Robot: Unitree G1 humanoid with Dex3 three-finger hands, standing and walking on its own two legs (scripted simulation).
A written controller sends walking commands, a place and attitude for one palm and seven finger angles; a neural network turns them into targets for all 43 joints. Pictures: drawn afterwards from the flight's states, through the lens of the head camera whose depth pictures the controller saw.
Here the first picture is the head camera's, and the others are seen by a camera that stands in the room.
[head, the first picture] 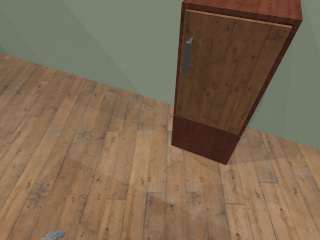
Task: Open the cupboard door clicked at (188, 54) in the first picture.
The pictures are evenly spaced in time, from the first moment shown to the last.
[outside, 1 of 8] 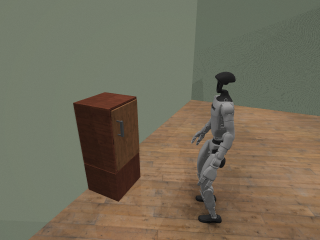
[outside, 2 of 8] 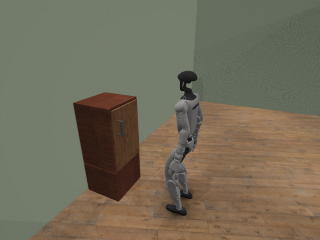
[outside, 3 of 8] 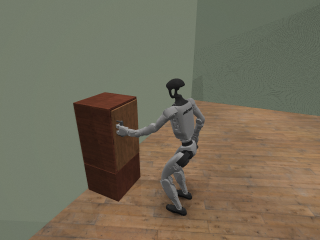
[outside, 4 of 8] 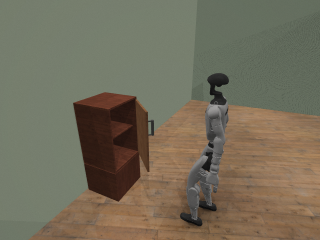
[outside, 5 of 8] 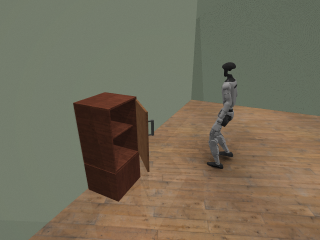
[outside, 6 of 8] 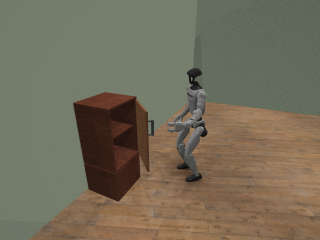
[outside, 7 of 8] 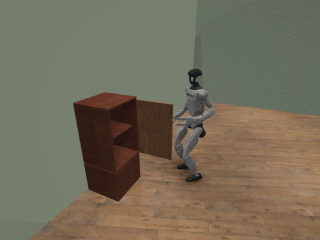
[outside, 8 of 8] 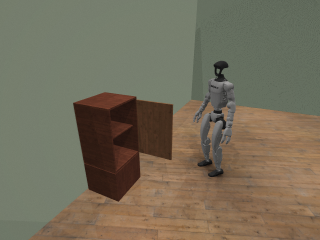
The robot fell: no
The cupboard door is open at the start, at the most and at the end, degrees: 0 92 92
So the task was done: yes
